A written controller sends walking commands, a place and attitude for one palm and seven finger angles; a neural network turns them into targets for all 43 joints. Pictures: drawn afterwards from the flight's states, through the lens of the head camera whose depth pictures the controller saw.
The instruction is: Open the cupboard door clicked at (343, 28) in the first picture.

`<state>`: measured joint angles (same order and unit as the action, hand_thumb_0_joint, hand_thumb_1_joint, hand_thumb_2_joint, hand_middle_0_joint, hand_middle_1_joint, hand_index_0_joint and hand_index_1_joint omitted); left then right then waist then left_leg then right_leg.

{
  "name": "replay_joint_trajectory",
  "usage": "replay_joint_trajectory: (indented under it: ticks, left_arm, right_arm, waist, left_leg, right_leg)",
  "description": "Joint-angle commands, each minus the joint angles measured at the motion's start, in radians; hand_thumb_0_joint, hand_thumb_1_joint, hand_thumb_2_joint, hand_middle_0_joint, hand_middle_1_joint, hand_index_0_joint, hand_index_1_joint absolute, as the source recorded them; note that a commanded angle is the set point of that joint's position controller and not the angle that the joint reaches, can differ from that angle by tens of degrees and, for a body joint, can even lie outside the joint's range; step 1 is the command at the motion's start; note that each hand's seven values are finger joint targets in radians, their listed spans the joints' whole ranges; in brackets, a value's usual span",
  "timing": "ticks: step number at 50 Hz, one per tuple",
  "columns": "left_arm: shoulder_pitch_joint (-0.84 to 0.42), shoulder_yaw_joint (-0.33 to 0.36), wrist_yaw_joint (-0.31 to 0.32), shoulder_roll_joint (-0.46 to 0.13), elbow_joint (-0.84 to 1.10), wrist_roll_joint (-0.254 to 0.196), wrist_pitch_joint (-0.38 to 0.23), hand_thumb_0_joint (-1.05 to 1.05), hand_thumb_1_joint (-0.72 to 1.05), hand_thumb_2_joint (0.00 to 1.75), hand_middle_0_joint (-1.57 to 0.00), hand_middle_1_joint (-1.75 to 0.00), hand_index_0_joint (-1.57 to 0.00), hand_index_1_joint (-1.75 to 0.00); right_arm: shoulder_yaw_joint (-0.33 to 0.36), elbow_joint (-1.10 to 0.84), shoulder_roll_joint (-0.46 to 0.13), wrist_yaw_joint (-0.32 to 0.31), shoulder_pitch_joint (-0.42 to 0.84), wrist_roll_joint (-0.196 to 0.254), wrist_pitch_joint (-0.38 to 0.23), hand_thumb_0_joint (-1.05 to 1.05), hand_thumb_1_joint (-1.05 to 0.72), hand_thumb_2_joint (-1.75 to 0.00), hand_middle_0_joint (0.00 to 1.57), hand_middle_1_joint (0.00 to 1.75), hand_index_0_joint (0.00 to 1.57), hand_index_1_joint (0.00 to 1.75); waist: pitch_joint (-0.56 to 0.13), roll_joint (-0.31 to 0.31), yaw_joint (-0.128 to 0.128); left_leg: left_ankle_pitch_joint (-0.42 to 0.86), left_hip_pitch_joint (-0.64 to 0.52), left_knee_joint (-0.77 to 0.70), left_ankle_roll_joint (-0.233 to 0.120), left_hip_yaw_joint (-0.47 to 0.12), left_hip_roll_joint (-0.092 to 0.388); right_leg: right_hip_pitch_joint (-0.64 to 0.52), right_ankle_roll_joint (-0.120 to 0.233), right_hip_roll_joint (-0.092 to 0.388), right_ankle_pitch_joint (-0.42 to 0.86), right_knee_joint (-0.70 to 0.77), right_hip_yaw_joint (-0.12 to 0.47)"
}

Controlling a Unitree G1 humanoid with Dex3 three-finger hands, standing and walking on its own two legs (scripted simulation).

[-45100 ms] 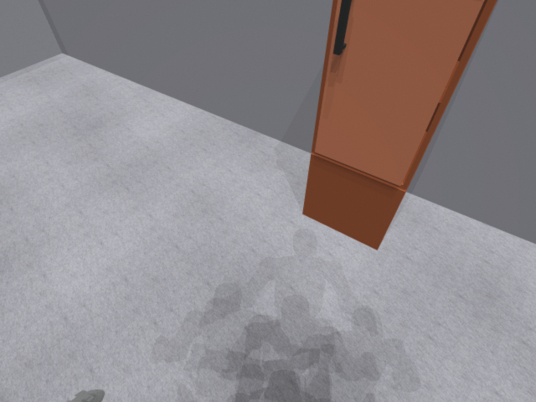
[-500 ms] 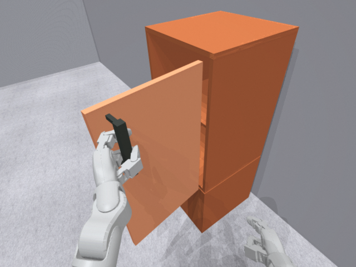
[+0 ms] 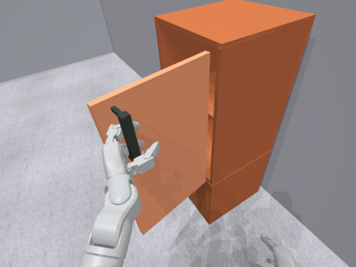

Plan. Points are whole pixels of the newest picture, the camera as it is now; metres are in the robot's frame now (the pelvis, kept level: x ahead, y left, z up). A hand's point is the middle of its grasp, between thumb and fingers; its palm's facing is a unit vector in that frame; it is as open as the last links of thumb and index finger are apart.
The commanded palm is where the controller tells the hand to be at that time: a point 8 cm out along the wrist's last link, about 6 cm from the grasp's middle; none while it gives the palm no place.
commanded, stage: open thumb and fingers to let go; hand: left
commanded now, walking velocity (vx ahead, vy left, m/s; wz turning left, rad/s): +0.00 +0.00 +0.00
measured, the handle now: (127, 138) +0.35 +0.15 +0.15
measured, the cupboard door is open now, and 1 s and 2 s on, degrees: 100 99 100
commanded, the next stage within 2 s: slide the hand sideways off the handle in 0.50 s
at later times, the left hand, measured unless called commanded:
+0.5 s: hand (140, 151) +0.31 +0.11 +0.15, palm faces +0.35 -0.94 +0.02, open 15.2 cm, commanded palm +0.27 +0.15 +0.15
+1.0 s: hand (134, 164) +0.28 +0.11 +0.15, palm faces -0.06 -1.00 +0.02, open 16.3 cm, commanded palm +0.24 +0.16 +0.15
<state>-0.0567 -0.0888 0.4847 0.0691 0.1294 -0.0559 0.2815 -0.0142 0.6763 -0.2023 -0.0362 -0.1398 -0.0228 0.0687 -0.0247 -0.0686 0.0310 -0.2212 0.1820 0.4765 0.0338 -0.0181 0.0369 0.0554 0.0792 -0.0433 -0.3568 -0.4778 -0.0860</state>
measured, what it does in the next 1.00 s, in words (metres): shifts its weight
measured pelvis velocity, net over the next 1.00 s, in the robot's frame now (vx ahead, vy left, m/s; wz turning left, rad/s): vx -0.06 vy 0.06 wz -0.02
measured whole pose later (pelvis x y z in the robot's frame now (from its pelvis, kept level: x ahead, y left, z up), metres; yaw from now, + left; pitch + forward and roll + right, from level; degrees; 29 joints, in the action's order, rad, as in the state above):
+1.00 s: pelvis -0.06 +0.06 +0.00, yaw -1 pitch -6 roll -1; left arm -0.27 -0.13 0.15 -0.03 -0.15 -0.14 0.16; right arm -0.06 0.64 -0.19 -0.04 -0.17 0.03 0.03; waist 0.00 -0.04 0.02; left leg -0.15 0.24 0.49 -0.02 0.03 -0.01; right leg 0.13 0.01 0.01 -0.28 -0.51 -0.05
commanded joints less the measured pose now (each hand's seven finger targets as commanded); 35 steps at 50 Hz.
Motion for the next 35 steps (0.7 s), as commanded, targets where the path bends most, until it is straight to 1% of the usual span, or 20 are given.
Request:
replay_joint_trajectory:
  ticks: [1,2,4,5,6,8,10,11,12,15,17,21,24,25,27,30,31,32,33,35]
  left_arm:
    - [-0.321,0.01,0.011,-0.025,0.219,0.035,-0.08,0.0,-0.29,0.39,-0.32,-1.22,-0.32,-1.22]
    - [-0.354,-0.002,0.016,-0.011,0.22,0.038,-0.08,0.0,-0.36,0.36,-0.31,-1.22,-0.31,-1.22]
    - [-0.329,0.001,0.02,-0.007,0.21,0.042,-0.079,0.0,-0.5,0.3,-0.3,-1.2,-0.3,-1.2]
    - [-0.316,-0.001,0.019,-0.01,0.201,0.048,-0.077,0.0,-0.5,0.3,-0.3,-1.2,-0.3,-1.2]
    - [-0.329,-0.009,0.019,0.0,0.2,0.043,-0.074,0.0,-0.5,0.3,-0.3,-1.2,-0.3,-1.2]
    - [-0.392,-0.016,0.019,0.004,0.177,0.046,-0.07,0.0,-0.5,0.3,-0.28,-1.1,-0.28,-1.1]
    - [-0.409,-0.028,0.029,0.016,0.151,0.056,-0.066,0.0,-0.5,0.3,-0.27,-1.0,-0.27,-1.0]
    - [-0.419,-0.031,0.035,0.027,0.148,0.053,-0.065,0.0,-0.5,0.3,-0.26,-0.95,-0.26,-0.95]
    - [-0.449,-0.022,0.043,0.02,0.129,0.052,-0.064,0.0,-0.5,0.3,-0.25,-0.9,-0.25,-0.9]
    - [-0.47,-0.021,0.061,0.021,0.099,0.064,-0.061,0.0,-0.5,0.3,-0.22,-0.75,-0.22,-0.75]
    - [-0.491,-0.043,0.076,0.054,0.086,0.07,-0.058,0.0,-0.5,0.3,-0.21,-0.65,-0.21,-0.65]
    - [-0.511,-0.032,0.1,0.055,0.033,0.072,-0.052,0.0,-0.5,0.3,-0.18,-0.45,-0.18,-0.45]
    - [-0.571,-0.046,0.126,0.074,0.014,0.09,-0.054,0.0,-0.5,0.3,-0.15,-0.3,-0.15,-0.3]
    - [-0.566,-0.048,0.132,0.08,-0.015,0.093,-0.049,0.0,-0.5,0.3,-0.15,-0.3,-0.15,-0.3]
    - [-0.616,-0.057,0.144,0.098,-0.03,0.095,-0.048,0.0,-0.5,0.3,-0.15,-0.3,-0.15,-0.3]
    - [-0.647,-0.049,0.154,0.09,-0.067,0.093,-0.047,0.0,-0.5,0.3,-0.15,-0.3,-0.15,-0.3]
    - [-0.592,-0.253,-0.066,0.06,-0.078,0.155,-0.099,0.0,-0.5,0.3,-0.15,-0.3,-0.15,-0.3]
    - [-0.668,-0.186,-0.175,-0.012,-0.034,0.112,-0.144,0.0,-0.5,0.3,-0.15,-0.3,-0.15,-0.3]
    - [-0.708,-0.192,-0.26,-0.041,0.0,0.089,-0.177,0.0,-0.5,0.3,-0.15,-0.3,-0.15,-0.3]
    - [-0.719,-0.22,-0.403,-0.039,-0.024,0.019,-0.212,0.0,-0.5,0.3,-0.15,-0.3,-0.15,-0.3]
  right_arm:
    - [0.015,-0.166,-0.057,-0.001,0.196,0.002,-0.058,0.0,-0.9,-0.9,0.2,0.3,0.2,0.3]
    - [0.013,-0.164,-0.055,0.0,0.193,0.0,-0.06,0.0,-0.9,-0.9,0.2,0.3,0.2,0.3]
    - [0.015,-0.166,-0.053,0.001,0.192,0.0,-0.057,0.0,-0.9,-0.9,0.2,0.3,0.2,0.3]
    - [0.017,-0.165,-0.053,0.003,0.189,0.001,-0.055,0.0,-0.9,-0.9,0.2,0.3,0.2,0.3]
    - [0.014,-0.169,-0.053,0.003,0.192,0.002,-0.053,0.0,-0.9,-0.9,0.2,0.3,0.2,0.3]
    - [0.012,-0.16,-0.053,-0.002,0.201,0.003,-0.051,0.0,-0.9,-0.9,0.2,0.3,0.2,0.3]
    - [0.014,-0.154,-0.052,-0.002,0.203,0.004,-0.051,0.0,-0.9,-0.9,0.2,0.3,0.2,0.3]
    - [0.014,-0.158,-0.05,-0.002,0.207,0.003,-0.053,0.0,-0.9,-0.9,0.2,0.3,0.2,0.3]
    - [0.012,-0.152,-0.049,-0.003,0.207,0.004,-0.053,0.0,-0.9,-0.9,0.2,0.3,0.2,0.3]
    - [0.015,-0.143,-0.046,-0.001,0.208,0.005,-0.048,0.0,-0.9,-0.9,0.2,0.3,0.2,0.3]
    - [0.014,-0.144,-0.044,0.003,0.207,0.005,-0.047,0.0,-0.9,-0.9,0.2,0.3,0.2,0.3]
    - [0.014,-0.138,-0.046,0.007,0.207,0.004,-0.04,0.0,-0.9,-0.9,0.2,0.3,0.2,0.3]
    - [0.016,-0.13,-0.043,0.01,0.212,0.0,-0.041,0.0,-0.9,-0.9,0.2,0.3,0.2,0.3]
    - [0.016,-0.124,-0.041,0.013,0.206,0.001,-0.04,0.0,-0.9,-0.9,0.2,0.3,0.2,0.3]
    - [0.015,-0.122,-0.042,0.016,0.206,0.0,-0.04,0.0,-0.9,-0.9,0.2,0.3,0.2,0.3]
    - [0.015,-0.112,-0.042,0.015,0.206,0.003,-0.038,0.0,-0.9,-0.9,0.2,0.3,0.2,0.3]
    - [0.011,-0.1,-0.079,0.019,0.129,-0.006,-0.018,0.0,-0.9,-0.9,0.2,0.3,0.2,0.3]
    - [0.017,-0.139,-0.076,0.005,0.127,0.013,-0.012,0.0,-0.9,-0.9,0.2,0.3,0.2,0.3]
    - [0.012,-0.161,-0.074,-0.011,0.135,0.019,-0.014,0.0,-0.9,-0.9,0.2,0.3,0.2,0.3]
    - [-0.002,-0.178,-0.074,-0.03,0.125,0.039,-0.027,0.0,-0.9,-0.9,0.2,0.3,0.2,0.3]
  waist:
    - [-0.154,0.16,0.019]
    - [-0.157,0.146,0.013]
    - [-0.163,0.166,0.018]
    - [-0.163,0.166,0.022]
    - [-0.159,0.164,0.017]
    - [-0.135,0.156,0.006]
    - [-0.12,0.154,0.008]
    - [-0.128,0.144,0.01]
    - [-0.125,0.159,0.008]
    - [-0.137,0.137,0.017]
    - [-0.149,0.114,0.012]
    - [-0.134,0.147,0.012]
    - [-0.141,0.115,0.009]
    - [-0.135,0.12,0.012]
    - [-0.14,0.127,0.004]
    - [-0.125,0.136,0.001]
    - [-0.089,0.204,-0.08]
    - [-0.154,0.157,-0.06]
    - [-0.197,0.082,-0.056]
    - [-0.182,0.04,-0.08]
  left_leg:
    - [0.25,-0.123,0.03,-0.055,0.022,-0.044]
    - [0.25,-0.13,0.031,-0.054,0.022,-0.045]
    - [0.258,-0.132,0.03,-0.053,0.022,-0.044]
    - [0.264,-0.135,0.029,-0.053,0.024,-0.042]
    - [0.25,-0.128,0.025,-0.054,0.024,-0.044]
    - [0.225,-0.131,0.028,-0.055,0.024,-0.044]
    - [0.216,-0.14,0.025,-0.055,0.021,-0.04]
    - [0.212,-0.14,0.022,-0.055,0.022,-0.041]
    - [0.2,-0.136,0.017,-0.054,0.02,-0.041]
    - [0.198,-0.141,0.013,-0.05,0.018,-0.038]
    - [0.195,-0.145,0.009,-0.047,0.016,-0.035]
    - [0.162,-0.128,-0.002,-0.044,0.011,-0.028]
    - [0.144,-0.132,0.003,-0.041,0.01,-0.024]
    - [0.13,-0.126,-0.003,-0.039,0.007,-0.022]
    - [0.112,-0.118,-0.008,-0.037,0.004,-0.021]
    - [0.061,-0.103,-0.013,-0.035,0.002,-0.022]
    - [0.108,-0.123,-0.036,-0.051,-0.013,-0.021]
    - [0.125,-0.143,-0.04,-0.055,-0.007,-0.019]
    - [0.122,-0.183,-0.037,-0.058,-0.001,-0.024]
    - [0.078,-0.21,-0.044,-0.057,-0.015,-0.022]
  right_leg:
    - [0.069,-0.095,0.102,0.569,0.109,0.106]
    - [0.076,-0.094,0.101,0.566,0.106,0.102]
    - [0.068,-0.091,0.097,0.575,0.101,0.095]
    - [0.069,-0.089,0.095,0.569,0.105,0.092]
    - [0.072,-0.089,0.095,0.543,0.107,0.089]
    - [0.105,-0.083,0.092,0.476,0.121,0.091]
    - [0.125,-0.072,0.082,0.407,0.13,0.081]
    - [0.126,-0.07,0.081,0.387,0.128,0.076]
    - [0.131,-0.069,0.078,0.36,0.132,0.074]
    - [0.131,-0.057,0.071,0.313,0.132,0.067]
    - [0.138,-0.051,0.066,0.29,0.12,0.057]
    - [0.15,-0.048,0.058,0.219,0.128,0.047]
    - [0.171,-0.042,0.054,0.188,0.119,0.047]
    - [0.174,-0.041,0.051,0.172,0.12,0.041]
    - [0.181,-0.041,0.049,0.152,0.11,0.037]
    - [0.196,-0.041,0.047,0.102,0.12,0.039]
    - [0.234,-0.044,0.042,0.171,0.08,0.063]
    - [0.205,-0.04,0.043,0.203,0.078,0.059]
    - [0.192,-0.038,0.043,0.208,0.08,0.062]
    - [0.219,-0.035,0.039,0.179,0.082,0.048]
